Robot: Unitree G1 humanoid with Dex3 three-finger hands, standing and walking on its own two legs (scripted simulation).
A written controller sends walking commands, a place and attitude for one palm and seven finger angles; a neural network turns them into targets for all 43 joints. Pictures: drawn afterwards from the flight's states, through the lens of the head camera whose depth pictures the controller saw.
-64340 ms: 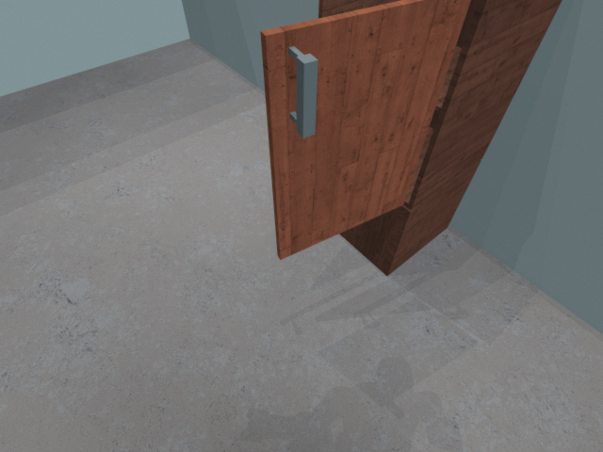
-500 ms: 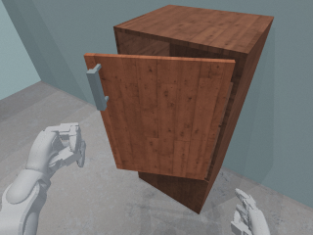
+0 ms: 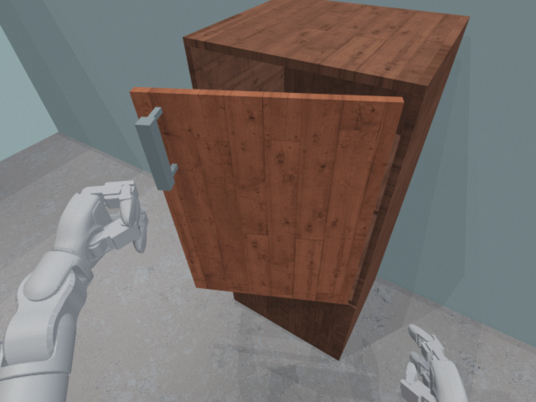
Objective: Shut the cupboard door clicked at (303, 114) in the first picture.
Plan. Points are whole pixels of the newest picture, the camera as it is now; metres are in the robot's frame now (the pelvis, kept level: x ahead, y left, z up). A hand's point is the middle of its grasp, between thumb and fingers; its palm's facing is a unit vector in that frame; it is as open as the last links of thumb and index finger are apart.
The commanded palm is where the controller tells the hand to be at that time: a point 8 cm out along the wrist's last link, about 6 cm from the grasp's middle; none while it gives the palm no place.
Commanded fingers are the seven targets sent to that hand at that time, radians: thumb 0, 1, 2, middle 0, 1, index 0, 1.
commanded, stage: bring the fist close to the handle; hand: left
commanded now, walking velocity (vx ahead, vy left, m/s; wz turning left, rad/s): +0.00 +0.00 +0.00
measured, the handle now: (161, 149) +0.47 +0.23 +0.16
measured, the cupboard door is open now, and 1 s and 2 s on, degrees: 24 24 12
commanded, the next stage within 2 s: push the door shut along its arc in 0.92 s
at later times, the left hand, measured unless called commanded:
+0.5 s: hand (147, 191) +0.35 +0.21 +0.17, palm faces +0.00 -1.00 -0.06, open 3.1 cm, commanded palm +0.33 +0.26 +0.17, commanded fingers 0.00 0.90 0.90 -1.30 -1.50 -1.30 -1.50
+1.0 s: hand (153, 189) +0.36 +0.21 +0.17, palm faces -0.01 -1.00 -0.05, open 3.1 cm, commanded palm +0.33 +0.25 +0.17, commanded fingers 0.00 0.90 0.90 -1.30 -1.50 -1.30 -1.50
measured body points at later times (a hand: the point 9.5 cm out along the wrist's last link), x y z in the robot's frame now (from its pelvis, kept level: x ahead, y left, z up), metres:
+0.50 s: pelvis +0.00 +0.01 +0.00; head -0.01 -0.01 +0.45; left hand +0.34 +0.27 +0.17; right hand +0.18 -0.23 -0.08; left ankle +0.01 +0.11 -0.73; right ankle +0.00 -0.10 -0.73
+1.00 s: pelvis +0.01 +0.01 +0.00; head +0.00 -0.01 +0.45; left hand +0.35 +0.26 +0.17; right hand +0.18 -0.24 -0.08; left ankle +0.01 +0.11 -0.73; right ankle +0.00 -0.10 -0.73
